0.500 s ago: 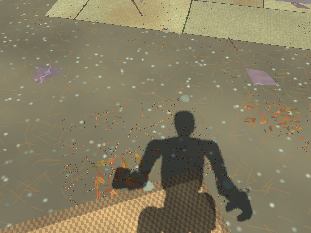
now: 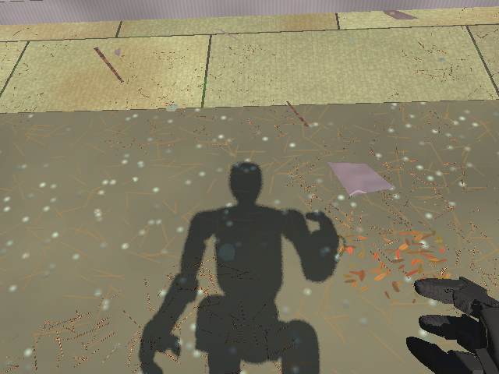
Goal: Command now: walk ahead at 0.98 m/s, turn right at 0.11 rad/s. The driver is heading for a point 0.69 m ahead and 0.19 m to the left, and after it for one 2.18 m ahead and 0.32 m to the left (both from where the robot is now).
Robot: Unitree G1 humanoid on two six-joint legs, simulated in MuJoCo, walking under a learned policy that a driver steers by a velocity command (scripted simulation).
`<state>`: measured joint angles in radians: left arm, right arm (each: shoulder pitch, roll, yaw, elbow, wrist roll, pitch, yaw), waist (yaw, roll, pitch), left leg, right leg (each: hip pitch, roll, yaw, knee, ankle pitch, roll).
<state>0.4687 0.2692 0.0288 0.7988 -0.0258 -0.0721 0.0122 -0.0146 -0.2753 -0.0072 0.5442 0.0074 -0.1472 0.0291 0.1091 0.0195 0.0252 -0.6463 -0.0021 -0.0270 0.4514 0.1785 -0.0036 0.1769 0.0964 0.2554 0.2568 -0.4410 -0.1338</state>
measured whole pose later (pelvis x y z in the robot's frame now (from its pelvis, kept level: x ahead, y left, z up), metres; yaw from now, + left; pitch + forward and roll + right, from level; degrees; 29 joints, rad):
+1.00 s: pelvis +0.78 +0.13 +0.01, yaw +21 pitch +1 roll -1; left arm 0.28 0.32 0.05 0.81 -0.03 0.01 0.02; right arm 0.04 -0.24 -0.01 0.62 -0.03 -0.03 0.02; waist 0.06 -0.01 0.09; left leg -0.41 0.03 0.09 0.52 -0.13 0.04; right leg -0.47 -0.04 0.05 1.20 -0.54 0.11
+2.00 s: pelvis +0.88 +0.10 +0.02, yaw +9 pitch +2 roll -1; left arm 0.11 0.30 0.08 0.64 -0.01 0.00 0.01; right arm 0.20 -0.33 -0.10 0.75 0.04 0.05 -0.04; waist -0.03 0.02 0.06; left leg -0.33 -0.04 -0.25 0.48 -0.20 -0.05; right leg -0.31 0.10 0.09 0.62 -0.39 0.04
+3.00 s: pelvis +0.89 +0.09 +0.01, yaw +2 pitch +2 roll +2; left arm 0.24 0.32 0.09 0.62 -0.01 0.02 -0.01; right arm 0.06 -0.32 -0.10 0.72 0.00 0.01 -0.02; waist 0.02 0.04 0.08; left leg -0.47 0.05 0.01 1.10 -0.51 -0.04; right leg -0.35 0.01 -0.02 0.60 -0.29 -0.07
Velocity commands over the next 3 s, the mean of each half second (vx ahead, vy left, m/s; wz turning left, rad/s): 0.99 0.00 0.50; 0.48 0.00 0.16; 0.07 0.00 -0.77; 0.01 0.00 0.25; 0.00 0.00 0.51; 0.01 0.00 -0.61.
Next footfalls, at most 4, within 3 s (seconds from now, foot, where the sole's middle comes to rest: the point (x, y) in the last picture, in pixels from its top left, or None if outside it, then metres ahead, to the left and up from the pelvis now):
0.04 left None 0.27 0.11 -0.76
0.46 right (333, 289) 0.70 -0.09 -0.76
0.84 left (215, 233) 0.87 0.27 -0.76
1.24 right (297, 219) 0.93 0.02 -0.76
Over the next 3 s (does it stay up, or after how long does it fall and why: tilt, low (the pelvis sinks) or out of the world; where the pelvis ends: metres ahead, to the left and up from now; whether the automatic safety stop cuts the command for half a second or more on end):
stays up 0.89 0.09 0.01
